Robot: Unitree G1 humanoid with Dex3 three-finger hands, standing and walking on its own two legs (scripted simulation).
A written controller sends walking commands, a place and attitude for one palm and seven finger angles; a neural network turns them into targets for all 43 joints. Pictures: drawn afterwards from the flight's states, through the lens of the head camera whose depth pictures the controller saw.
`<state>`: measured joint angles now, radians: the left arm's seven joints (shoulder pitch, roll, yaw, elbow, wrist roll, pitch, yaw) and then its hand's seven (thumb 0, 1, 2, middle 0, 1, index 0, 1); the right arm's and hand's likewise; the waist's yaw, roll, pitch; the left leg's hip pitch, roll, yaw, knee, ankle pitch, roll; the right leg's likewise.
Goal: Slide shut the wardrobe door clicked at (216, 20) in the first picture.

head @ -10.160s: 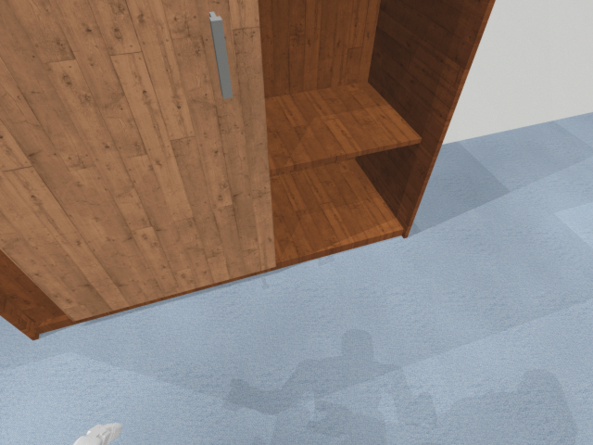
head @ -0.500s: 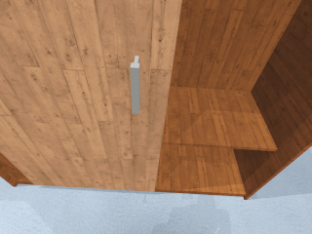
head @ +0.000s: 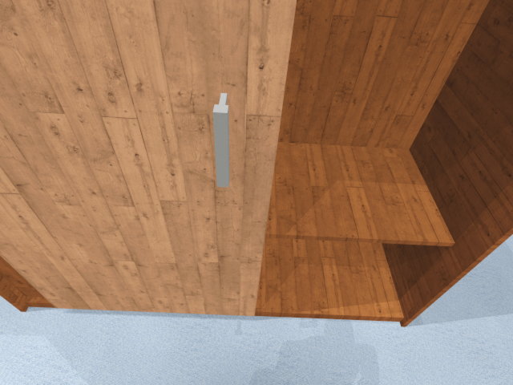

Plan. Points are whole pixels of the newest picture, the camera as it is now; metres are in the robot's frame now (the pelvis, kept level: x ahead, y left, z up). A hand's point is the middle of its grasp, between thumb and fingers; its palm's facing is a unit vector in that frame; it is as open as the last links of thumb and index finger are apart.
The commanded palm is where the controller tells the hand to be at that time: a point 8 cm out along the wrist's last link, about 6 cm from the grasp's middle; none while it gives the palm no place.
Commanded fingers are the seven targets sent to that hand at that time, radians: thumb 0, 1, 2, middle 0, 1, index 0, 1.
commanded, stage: look again from close up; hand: left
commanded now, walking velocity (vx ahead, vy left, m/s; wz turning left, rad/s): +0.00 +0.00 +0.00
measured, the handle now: (223, 142) +0.47 +0.10 +0.14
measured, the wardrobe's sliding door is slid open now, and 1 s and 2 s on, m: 0.59 0.59 0.59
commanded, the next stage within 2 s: raise the hand with hooked fingers in 0.70 s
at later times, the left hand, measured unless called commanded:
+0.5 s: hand out of the picture -0.06 +0.14 -0.18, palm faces +0.04 -0.99 -0.15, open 7.3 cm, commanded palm none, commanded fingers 0.00 0.90 0.90 -0.20 -0.30 -0.20 -0.30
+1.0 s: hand (143, 362) +0.16 +0.18 -0.03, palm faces +0.24 -0.94 -0.25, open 7.4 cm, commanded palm +0.11 +0.20 -0.04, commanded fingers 0.00 0.64 0.79 -0.22 -0.47 -0.22 -0.47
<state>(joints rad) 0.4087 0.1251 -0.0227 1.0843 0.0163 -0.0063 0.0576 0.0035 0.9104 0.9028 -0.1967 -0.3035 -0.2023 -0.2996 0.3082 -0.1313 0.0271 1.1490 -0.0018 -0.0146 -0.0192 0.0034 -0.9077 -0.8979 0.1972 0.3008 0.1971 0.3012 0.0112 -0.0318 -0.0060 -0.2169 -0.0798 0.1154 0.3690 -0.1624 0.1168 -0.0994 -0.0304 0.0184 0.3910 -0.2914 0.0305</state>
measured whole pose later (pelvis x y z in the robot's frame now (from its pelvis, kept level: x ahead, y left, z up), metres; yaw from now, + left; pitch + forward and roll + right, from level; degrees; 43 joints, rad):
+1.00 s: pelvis -0.01 -0.02 -0.02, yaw +3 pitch +1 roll +1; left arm 0.48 0.24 -0.01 0.05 -0.14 0.00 0.18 0.07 0.93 0.87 -0.20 -0.35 -0.20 -0.34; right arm 0.38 -0.27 0.01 0.80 0.06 -0.30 -0.06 0.02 -0.92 -0.90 0.20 0.30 0.20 0.30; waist -0.04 0.03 -0.04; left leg -0.36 -0.10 0.09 0.57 -0.23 0.08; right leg -0.32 -0.03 -0.03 0.67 -0.36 -0.02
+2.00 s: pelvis +0.00 -0.03 -0.02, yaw +3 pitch +3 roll -2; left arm 0.28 0.37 0.33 -0.06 -0.37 -0.19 -0.34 0.00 -0.30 0.39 -0.29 -1.08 -0.29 -1.07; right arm 0.24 -0.28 0.01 0.64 0.07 -0.30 -0.10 0.01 -0.90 -0.90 0.20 0.30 0.20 0.30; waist 0.01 0.03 -0.06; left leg -0.43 -0.02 0.04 0.68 -0.30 0.07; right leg -0.33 0.05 -0.09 0.63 -0.36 -0.05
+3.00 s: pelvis -0.01 -0.03 +0.00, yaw +4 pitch -1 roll -2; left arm -0.03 0.47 0.44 0.13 -0.36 0.07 -0.45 -0.01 -0.50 0.30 -0.30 -1.20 -0.30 -1.20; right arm 0.21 -0.28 0.07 0.65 0.08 -0.23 -0.09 0.01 -0.90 -0.90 0.20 0.30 0.20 0.30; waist 0.03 0.06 -0.02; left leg -0.27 -0.05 0.03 0.50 -0.20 0.08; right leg -0.16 0.03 -0.09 0.45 -0.26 -0.04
